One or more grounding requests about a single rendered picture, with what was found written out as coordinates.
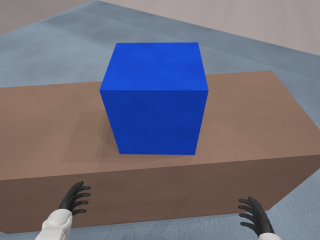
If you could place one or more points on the right robot hand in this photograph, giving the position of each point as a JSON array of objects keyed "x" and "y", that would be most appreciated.
[{"x": 259, "y": 217}]

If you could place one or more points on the carton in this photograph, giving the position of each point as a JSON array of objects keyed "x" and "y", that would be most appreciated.
[{"x": 155, "y": 95}]

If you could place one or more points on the left robot hand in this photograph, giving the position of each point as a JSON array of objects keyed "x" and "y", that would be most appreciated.
[{"x": 69, "y": 201}]

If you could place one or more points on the pedestal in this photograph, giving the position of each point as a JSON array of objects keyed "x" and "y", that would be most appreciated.
[{"x": 255, "y": 141}]

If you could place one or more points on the left robot forearm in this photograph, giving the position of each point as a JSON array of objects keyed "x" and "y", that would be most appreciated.
[{"x": 57, "y": 226}]

